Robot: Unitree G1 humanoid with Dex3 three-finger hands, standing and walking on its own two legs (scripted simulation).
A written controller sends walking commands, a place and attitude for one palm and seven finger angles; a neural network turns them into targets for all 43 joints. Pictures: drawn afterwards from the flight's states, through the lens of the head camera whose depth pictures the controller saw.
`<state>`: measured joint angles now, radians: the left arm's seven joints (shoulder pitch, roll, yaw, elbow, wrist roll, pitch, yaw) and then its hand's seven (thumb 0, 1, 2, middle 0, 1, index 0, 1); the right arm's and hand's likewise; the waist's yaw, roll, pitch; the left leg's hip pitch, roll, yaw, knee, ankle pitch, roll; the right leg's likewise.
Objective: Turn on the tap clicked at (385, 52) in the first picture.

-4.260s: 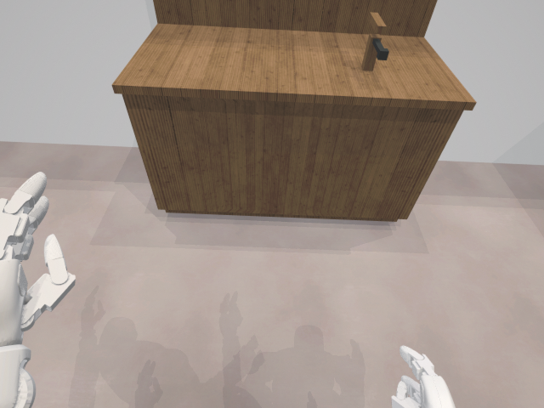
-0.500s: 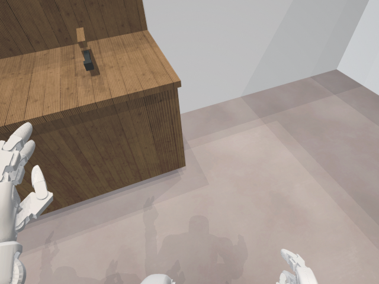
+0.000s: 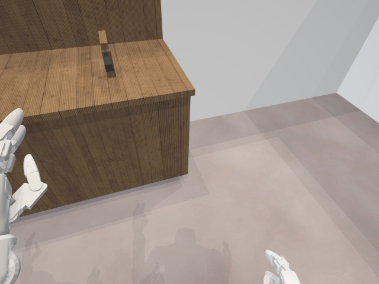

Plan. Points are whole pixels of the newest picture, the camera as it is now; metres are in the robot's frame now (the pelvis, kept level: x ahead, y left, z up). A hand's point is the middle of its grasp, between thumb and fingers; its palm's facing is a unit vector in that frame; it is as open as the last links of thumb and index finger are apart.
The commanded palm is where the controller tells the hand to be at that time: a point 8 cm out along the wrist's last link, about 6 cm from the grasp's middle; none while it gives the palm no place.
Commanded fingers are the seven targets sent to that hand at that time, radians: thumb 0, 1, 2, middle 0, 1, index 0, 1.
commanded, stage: take the last steps up to it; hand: left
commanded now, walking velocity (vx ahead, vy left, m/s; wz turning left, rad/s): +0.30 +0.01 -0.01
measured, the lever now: (108, 66) +0.83 +0.36 +0.06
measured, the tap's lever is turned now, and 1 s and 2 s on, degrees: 0 0 0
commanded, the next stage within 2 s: come to a stop and stand still in 1.80 s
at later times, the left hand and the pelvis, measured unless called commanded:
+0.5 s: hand (63, 139) +0.31 +0.26 +0.18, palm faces +0.42 -0.82 -0.40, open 7.4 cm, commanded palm +0.25 +0.29 +0.18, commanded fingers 0.00 0.90 0.90 -0.20 -0.30 -0.20 -0.30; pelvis +0.09 +0.02 -0.01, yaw +0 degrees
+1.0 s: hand (103, 109) +0.42 +0.22 +0.17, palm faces +0.38 -0.81 -0.45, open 7.4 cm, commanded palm +0.36 +0.27 +0.18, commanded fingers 0.00 0.90 0.90 -0.20 -0.30 -0.20 -0.30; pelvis +0.20 -0.02 +0.00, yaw +1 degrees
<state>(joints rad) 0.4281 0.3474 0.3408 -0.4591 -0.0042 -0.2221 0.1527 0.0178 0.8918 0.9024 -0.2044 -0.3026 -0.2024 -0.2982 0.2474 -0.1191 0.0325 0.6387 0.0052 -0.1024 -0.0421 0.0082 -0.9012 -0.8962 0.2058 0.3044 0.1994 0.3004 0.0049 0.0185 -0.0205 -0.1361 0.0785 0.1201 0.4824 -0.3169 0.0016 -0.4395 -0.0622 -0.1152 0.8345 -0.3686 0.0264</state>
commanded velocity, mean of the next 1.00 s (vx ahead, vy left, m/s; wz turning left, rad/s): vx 0.30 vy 0.02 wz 0.02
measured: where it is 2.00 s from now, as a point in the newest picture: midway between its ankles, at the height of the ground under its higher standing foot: (198, 267)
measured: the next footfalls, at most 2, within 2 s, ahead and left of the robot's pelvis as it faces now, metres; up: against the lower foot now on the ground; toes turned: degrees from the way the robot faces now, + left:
right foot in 0.10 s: +0.10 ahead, -0.13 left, +0.00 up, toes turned -8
left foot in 0.40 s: +0.14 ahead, +0.13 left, +0.00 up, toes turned +8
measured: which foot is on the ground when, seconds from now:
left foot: down 0.00-0.10, up 0.12-0.38, down 0.40-0.76, up 0.78-1.00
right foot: up 0.00-0.08, down 0.10-0.40, up 0.42-0.74, down 0.76-1.00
